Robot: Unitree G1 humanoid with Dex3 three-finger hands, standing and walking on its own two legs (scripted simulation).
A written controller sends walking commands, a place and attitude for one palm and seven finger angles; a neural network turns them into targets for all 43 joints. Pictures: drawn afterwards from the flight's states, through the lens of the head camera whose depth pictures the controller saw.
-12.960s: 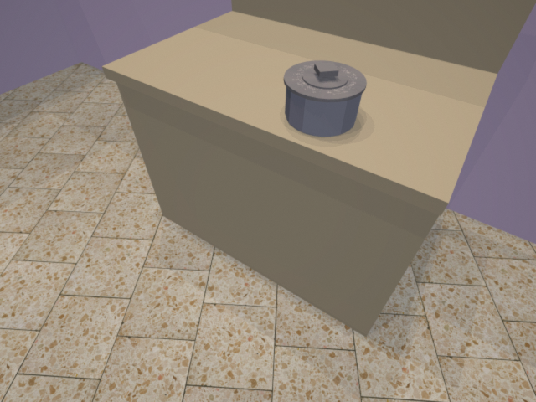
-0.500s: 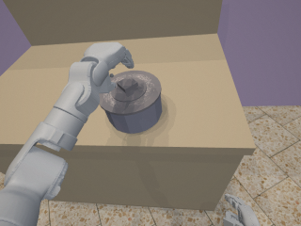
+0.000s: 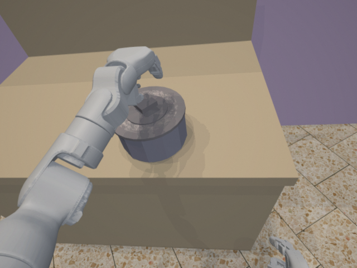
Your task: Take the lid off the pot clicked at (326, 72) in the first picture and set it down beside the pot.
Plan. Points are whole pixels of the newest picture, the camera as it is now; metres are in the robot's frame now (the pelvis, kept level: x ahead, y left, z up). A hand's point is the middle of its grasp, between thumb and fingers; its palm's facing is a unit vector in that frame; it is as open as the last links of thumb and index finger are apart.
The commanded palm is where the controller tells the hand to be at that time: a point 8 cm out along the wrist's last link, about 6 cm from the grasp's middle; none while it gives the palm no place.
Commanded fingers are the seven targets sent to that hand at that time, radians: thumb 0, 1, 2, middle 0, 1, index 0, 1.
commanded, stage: move the open hand above the knob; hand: left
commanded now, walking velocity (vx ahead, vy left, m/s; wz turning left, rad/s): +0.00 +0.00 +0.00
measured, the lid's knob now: (144, 103) +0.47 +0.09 +0.13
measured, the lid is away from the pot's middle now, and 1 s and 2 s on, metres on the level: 0.00 0.00 0.00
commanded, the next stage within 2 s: lower the open fingers around the knob in 0.46 s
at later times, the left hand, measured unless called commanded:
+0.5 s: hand (139, 87) +0.44 +0.08 +0.21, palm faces -0.14 -0.01 -0.99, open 9.8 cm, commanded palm +0.41 +0.09 +0.27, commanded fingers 0.00 -0.31 1.55 -0.87 -0.08 -0.87 -0.08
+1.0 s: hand (141, 98) +0.44 +0.08 +0.18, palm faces -0.23 -0.03 -0.97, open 9.8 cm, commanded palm +0.41 +0.09 +0.24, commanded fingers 0.00 -0.31 1.55 -0.87 -0.08 -0.87 -0.08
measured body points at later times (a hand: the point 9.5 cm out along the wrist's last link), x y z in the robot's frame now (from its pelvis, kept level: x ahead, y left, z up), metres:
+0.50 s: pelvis +0.00 +0.00 +0.00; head +0.00 -0.05 +0.45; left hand +0.44 +0.08 +0.26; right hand +0.17 -0.22 -0.12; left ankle +0.01 +0.10 -0.74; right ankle -0.01 -0.11 -0.74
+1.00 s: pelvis +0.00 +0.00 +0.00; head +0.01 -0.05 +0.45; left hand +0.44 +0.08 +0.23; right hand +0.15 -0.24 -0.13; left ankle +0.01 +0.10 -0.74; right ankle -0.01 -0.11 -0.74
